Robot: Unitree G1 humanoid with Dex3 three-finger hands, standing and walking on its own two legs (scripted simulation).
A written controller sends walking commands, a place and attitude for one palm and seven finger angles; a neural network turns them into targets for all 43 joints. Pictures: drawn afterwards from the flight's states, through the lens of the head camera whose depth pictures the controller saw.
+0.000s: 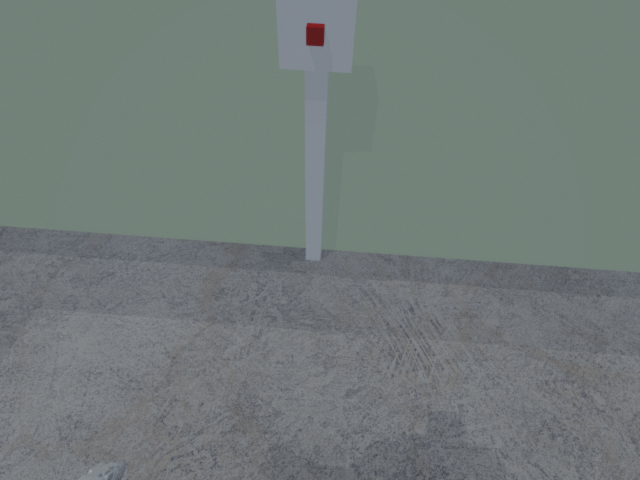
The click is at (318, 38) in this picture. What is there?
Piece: button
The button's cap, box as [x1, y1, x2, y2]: [306, 23, 324, 45]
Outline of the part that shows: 307,23 306,44 322,45 324,24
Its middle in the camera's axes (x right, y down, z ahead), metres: -0.01 -0.47 +0.89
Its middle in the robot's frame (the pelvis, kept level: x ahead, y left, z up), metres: +1.00 +0.07 +0.12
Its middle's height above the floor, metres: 0.89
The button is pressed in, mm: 0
